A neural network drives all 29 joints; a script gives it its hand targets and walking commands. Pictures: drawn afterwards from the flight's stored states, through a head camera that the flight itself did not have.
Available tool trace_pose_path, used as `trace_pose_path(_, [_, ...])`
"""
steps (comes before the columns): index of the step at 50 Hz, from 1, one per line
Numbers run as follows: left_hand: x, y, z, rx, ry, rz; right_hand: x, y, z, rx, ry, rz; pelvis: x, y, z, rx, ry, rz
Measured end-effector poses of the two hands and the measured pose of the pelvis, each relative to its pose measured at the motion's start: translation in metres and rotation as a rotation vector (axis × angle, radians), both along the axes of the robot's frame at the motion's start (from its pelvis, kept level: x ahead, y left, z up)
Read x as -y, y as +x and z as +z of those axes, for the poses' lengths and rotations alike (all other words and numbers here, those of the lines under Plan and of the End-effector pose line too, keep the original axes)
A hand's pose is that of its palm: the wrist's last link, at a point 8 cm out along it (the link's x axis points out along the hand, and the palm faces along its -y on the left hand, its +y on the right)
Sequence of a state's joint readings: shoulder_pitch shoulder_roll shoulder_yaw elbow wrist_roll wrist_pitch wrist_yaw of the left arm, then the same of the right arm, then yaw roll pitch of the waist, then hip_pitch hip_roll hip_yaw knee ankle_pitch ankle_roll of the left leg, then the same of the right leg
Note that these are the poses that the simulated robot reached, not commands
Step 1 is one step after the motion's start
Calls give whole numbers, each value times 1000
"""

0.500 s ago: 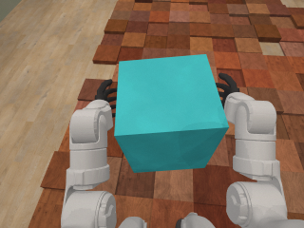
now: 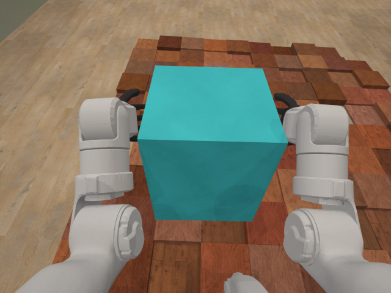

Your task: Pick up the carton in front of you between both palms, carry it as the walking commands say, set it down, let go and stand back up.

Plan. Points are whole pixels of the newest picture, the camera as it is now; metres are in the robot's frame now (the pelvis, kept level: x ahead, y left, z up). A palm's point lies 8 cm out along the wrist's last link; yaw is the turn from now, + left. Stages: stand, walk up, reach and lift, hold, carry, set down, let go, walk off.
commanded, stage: carry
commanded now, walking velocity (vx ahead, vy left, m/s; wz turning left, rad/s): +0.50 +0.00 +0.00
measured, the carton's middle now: (206, 147) +0.38 -0.01 +0.09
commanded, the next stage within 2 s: none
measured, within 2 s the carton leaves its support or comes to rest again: neither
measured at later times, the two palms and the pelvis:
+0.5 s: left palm (131, 65) +0.68 +0.17 +0.10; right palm (236, 60) +0.71 -0.13 +0.10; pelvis +0.32 -0.01 +0.00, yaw +1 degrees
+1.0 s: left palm out of the picture +1.03 +0.12 +0.19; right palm out of the picture +1.00 -0.18 +0.18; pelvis +0.64 +0.00 -0.01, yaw +0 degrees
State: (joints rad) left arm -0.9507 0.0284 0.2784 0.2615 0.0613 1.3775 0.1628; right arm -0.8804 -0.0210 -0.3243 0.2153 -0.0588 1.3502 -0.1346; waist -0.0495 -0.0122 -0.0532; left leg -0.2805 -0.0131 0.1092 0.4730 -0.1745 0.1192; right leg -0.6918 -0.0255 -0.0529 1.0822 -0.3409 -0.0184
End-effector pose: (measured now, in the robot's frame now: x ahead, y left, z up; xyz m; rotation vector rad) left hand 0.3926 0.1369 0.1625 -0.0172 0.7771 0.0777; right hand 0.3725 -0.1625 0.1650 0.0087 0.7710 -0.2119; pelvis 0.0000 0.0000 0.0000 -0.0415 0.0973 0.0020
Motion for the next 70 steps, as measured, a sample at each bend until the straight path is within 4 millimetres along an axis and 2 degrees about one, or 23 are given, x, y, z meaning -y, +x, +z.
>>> trace_pose_path(5, [5, 66, -21, -34, 3, 9, 5, 64, -24, -35, 10, -5, 4, 76, 3, 5, 4, -1])
trace_pose_path(11, [15, 157, -53, 1, 37, 19, 16, 165, -61, -2, 16, 28, 18, 175, -21, 18, 3, 4])
trace_pose_path(15, [7, 189, -82, -45, 68, 44, 8, 218, -86, -48, 26, 76, 21, 213, -18, 8, 4, 2])
trace_pose_path(18, [-6, 209, -90, -56, 59, 91, -6, 252, -90, -58, 27, 109, 22, 241, -10, 5, 17, 4])
trace_pose_path(21, [-17, 238, -84, -20, 42, 132, -18, 288, -85, -22, 40, 124, 20, 273, -5, -3, 26, 8])
trace_pose_path(24, [-28, 275, -72, 35, 31, 146, -28, 324, -74, 33, 46, 123, 12, 310, -4, -8, 28, 8])
trace_pose_path(29, [-45, 351, -51, 110, 22, 121, -44, 391, -52, 107, 28, 108, -10, 385, -11, -2, 36, 6])
trace_pose_path(32, [-50, 398, -39, 124, 21, 79, -49, 426, -39, 121, -7, 95, -20, 423, -10, 6, 49, -6])
trace_pose_path(37, [-37, 469, -6, 137, 9, 11, -36, 473, -10, 132, -29, 37, -29, 473, 4, -6, 31, -9])
trace_pose_path(42, [-15, 533, 21, 148, -2, -23, -15, 525, 16, 143, -20, -11, -27, 528, 11, -15, 36, -9])
trace_pose_path(46, [1, 583, 29, 128, 9, -24, 0, 574, 22, 122, -10, -13, -16, 581, 9, -6, 55, -8])
trace_pose_path(49, [12, 622, 28, 112, 26, -12, 11, 617, 16, 105, -4, 6, -3, 626, -1, 10, 75, -10])
trace_pose_path(53, [28, 676, 12, 90, 41, 0, 26, 680, -7, 82, 11, 44, 20, 690, -25, 36, 77, -8])
trace_pose_path(56, [35, 710, -16, 77, 66, 21, 34, 727, -33, 70, 21, 77, 35, 725, -47, 35, 63, -6])
trace_pose_path(59, [37, 732, -53, 1, 78, 33, 37, 760, -64, -6, 35, 90, 43, 752, -49, 30, 64, -10])
trace_pose_path(61, [38, 747, -70, -32, 77, 44, 37, 779, -79, -39, 36, 94, 46, 770, -47, 26, 70, -12])
trace_pose_path(65, [39, 791, -84, -25, 55, 65, 39, 825, -92, -32, 46, 85, 49, 814, -43, 12, 76, -18])
trace_pose_path(70, [39, 865, -95, 7, 18, 68, 39, 891, -101, 2, 45, 52, 45, 886, -46, 1, 75, -24])
